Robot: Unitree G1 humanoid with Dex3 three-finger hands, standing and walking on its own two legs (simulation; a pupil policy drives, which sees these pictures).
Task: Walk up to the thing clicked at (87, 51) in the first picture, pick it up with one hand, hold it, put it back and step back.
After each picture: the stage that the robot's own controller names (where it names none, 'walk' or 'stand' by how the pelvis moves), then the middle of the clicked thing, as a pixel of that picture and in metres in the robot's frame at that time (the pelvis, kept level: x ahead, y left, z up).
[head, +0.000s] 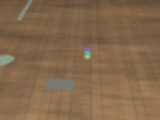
stand; (87, 53) +1.29 -0.04 -0.72
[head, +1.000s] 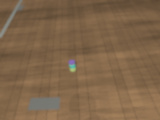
walk; (72, 65) +1.15 +0.21 -0.69
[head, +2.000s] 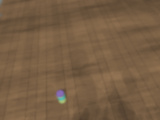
walk; (61, 96) +0.72 +0.28 -0.71
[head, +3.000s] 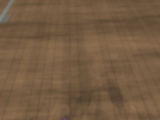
walk; out of the picture +0.48 +0.18 -0.70
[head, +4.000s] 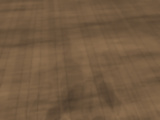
stand; out of the picture +0.41 +0.22 -0.72
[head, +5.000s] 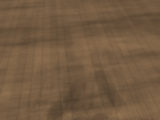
stand; out of the picture +0.38 +0.21 -0.72
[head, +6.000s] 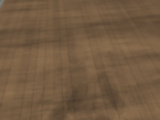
stand; out of the picture +0.40 +0.21 -0.73
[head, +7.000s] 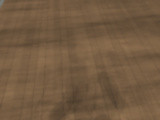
stand; out of the picture +0.39 +0.20 -0.73
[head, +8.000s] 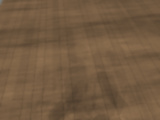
go down; out of the picture +0.38 +0.21 -0.73
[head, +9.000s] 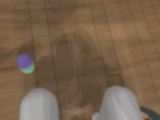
go down; (26, 63) +0.46 +0.23 -0.36
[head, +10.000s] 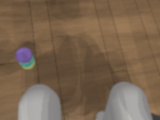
approach; (26, 59) +0.46 +0.24 -0.30
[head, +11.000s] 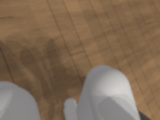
close in; out of the picture +0.45 +0.28 -0.23
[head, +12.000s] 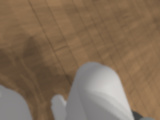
close; out of the picture +0.45 +0.30 -0.22
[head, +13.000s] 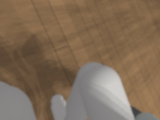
lift; out of the picture +0.42 +0.27 -0.23
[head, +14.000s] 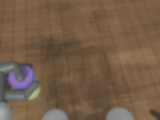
lift; (26, 83) +0.34 +0.20 -0.02
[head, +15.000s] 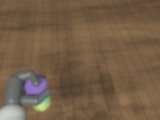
hold; (38, 94) +0.33 +0.17 +0.00
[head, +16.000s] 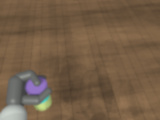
hold; (39, 94) +0.34 +0.17 +0.00
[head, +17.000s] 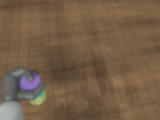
crouch; (34, 89) +0.36 +0.18 -0.06
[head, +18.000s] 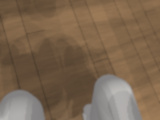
lower; out of the picture +0.51 +0.27 -0.10
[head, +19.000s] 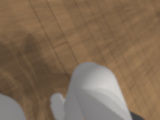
lower; out of the picture +0.44 +0.30 -0.23
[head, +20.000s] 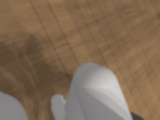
lower; out of the picture +0.44 +0.30 -0.23
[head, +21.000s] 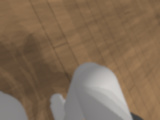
lower; out of the picture +0.45 +0.30 -0.23
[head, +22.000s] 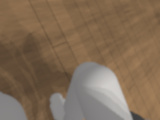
lower; out of the picture +0.45 +0.30 -0.23
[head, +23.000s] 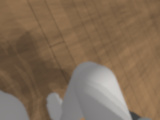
open; out of the picture +0.44 +0.28 -0.24
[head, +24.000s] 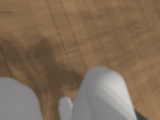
stand; out of the picture +0.44 +0.28 -0.24
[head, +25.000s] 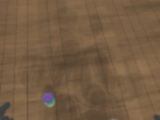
stand; (49, 99) +0.43 +0.20 -0.55
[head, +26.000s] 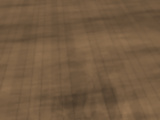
stand; out of the picture +0.41 +0.19 -0.66
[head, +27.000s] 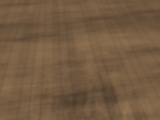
stand; out of the picture +0.41 +0.19 -0.67
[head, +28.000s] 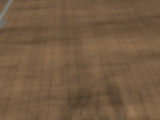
stand; out of the picture +0.43 +0.17 -0.72
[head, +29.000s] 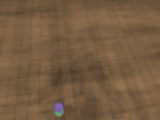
walk; (58, 109) +0.46 +0.14 -0.71
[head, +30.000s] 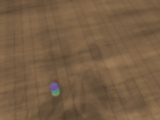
walk; (54, 89) +0.63 +0.25 -0.69
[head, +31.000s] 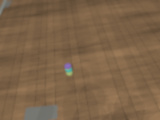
walk; (68, 69) +0.98 +0.25 -0.70
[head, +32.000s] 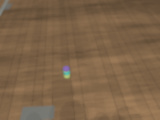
stand; (66, 72) +1.04 +0.20 -0.72
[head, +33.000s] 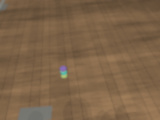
stand; (63, 72) +1.04 +0.22 -0.72
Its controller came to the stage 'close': yes
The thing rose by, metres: 0.70
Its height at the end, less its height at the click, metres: +0.00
